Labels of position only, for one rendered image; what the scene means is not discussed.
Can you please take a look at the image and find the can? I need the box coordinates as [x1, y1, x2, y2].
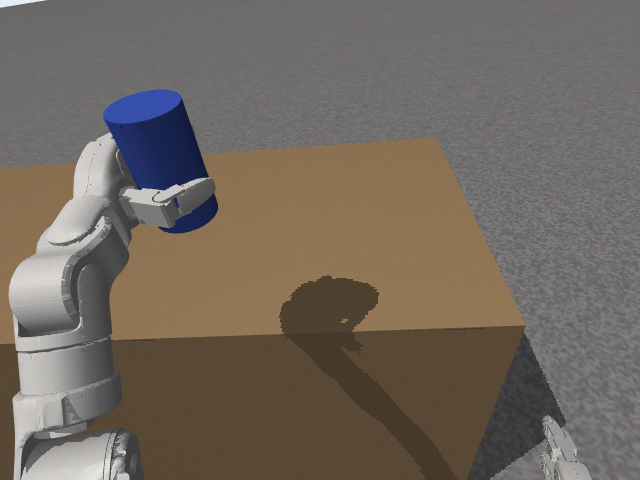
[103, 90, 218, 234]

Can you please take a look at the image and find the left robot hand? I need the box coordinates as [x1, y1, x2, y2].
[73, 123, 216, 230]

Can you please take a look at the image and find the right robot hand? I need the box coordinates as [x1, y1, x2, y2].
[540, 415, 593, 480]

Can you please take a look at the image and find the left robot arm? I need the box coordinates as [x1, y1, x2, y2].
[9, 195, 144, 480]

